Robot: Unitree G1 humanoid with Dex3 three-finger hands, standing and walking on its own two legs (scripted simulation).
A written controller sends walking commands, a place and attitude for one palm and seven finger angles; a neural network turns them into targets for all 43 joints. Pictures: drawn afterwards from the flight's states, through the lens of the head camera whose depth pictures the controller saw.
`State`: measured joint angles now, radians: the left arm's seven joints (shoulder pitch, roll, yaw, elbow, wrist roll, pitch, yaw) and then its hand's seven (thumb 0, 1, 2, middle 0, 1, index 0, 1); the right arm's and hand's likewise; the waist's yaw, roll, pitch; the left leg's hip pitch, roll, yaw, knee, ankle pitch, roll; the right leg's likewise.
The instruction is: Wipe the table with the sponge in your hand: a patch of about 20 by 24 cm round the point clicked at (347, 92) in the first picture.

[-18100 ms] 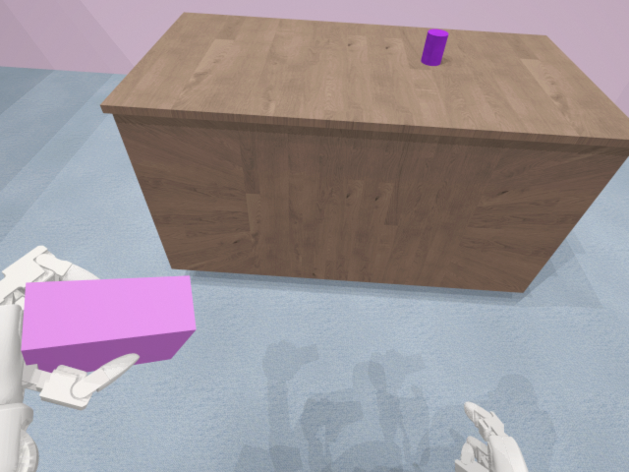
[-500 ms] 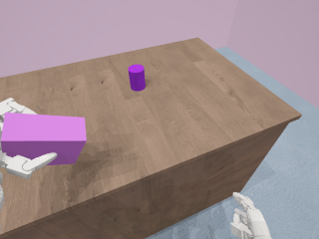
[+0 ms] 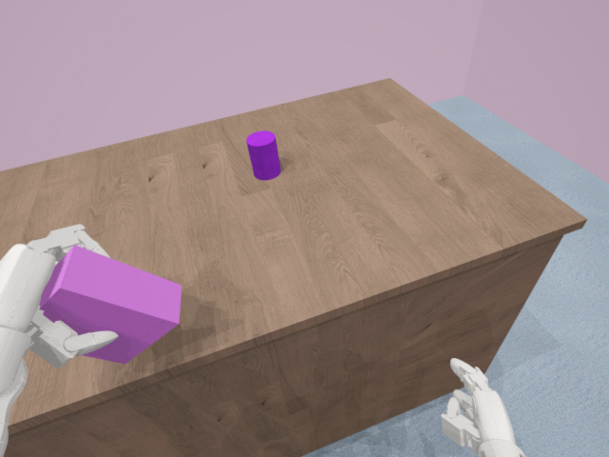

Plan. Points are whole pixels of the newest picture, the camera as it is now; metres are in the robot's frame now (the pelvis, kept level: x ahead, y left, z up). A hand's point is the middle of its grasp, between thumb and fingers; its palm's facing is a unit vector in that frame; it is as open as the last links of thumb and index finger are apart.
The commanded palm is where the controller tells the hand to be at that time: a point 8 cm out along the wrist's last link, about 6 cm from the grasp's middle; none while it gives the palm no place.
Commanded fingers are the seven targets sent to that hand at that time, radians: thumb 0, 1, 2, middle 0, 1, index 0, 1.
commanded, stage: turn the palm down, sponge in hand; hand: left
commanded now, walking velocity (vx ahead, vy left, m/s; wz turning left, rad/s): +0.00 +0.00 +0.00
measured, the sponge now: (120, 315) +0.23 +0.25 +0.12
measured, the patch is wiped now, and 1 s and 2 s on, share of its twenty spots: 0.00 0.00 0.00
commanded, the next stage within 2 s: move the sponge above the wiping area in 1.50 s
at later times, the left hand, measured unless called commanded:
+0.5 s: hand (86, 292) +0.23 +0.26 +0.17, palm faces +0.23 -0.33 -0.92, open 9.8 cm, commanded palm +0.19 +0.29 +0.24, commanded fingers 0.00 0.10 1.30 -1.20 -1.60 -1.20 -1.60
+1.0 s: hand (43, 284) +0.23 +0.31 +0.18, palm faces +0.22 -0.10 -0.97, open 9.8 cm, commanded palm +0.18 +0.31 +0.25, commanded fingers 0.00 0.10 1.30 -1.20 -1.60 -1.20 -1.60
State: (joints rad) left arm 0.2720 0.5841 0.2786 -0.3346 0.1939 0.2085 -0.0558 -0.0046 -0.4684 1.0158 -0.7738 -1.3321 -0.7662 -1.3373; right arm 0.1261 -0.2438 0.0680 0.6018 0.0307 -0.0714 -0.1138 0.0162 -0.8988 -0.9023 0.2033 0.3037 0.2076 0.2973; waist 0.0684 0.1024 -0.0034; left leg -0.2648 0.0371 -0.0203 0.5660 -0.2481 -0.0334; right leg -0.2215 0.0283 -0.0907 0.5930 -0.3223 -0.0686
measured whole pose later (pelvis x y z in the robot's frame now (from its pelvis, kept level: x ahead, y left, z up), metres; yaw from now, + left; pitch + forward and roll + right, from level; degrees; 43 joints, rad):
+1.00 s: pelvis -0.01 +0.03 +0.01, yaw +0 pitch -5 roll +0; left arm 0.07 0.62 0.01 -0.36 0.74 0.39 -0.06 0.00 -0.47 1.02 -0.77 -1.33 -0.77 -1.34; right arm -0.02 -0.25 0.08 0.65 0.05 -0.04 -0.08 0.02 -0.90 -0.90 0.20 0.30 0.20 0.30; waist 0.15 0.12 0.01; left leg -0.21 0.01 -0.01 0.50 -0.21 -0.01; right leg -0.16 0.00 -0.08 0.51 -0.27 -0.03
